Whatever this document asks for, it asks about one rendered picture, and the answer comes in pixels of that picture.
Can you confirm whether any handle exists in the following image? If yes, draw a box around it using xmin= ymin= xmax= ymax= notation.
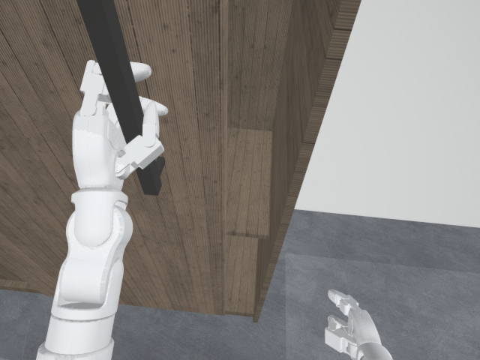
xmin=76 ymin=0 xmax=166 ymax=196

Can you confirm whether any right robot hand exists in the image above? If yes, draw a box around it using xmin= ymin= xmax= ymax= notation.
xmin=325 ymin=289 xmax=382 ymax=360

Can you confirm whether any left robot hand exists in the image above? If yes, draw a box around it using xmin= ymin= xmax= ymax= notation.
xmin=72 ymin=60 xmax=168 ymax=191

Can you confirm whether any wardrobe door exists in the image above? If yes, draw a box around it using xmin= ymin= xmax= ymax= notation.
xmin=0 ymin=263 xmax=26 ymax=282
xmin=0 ymin=0 xmax=229 ymax=316

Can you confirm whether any left robot forearm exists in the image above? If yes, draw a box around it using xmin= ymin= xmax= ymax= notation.
xmin=36 ymin=188 xmax=133 ymax=360

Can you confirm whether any right robot forearm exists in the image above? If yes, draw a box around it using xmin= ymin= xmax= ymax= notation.
xmin=356 ymin=342 xmax=394 ymax=360

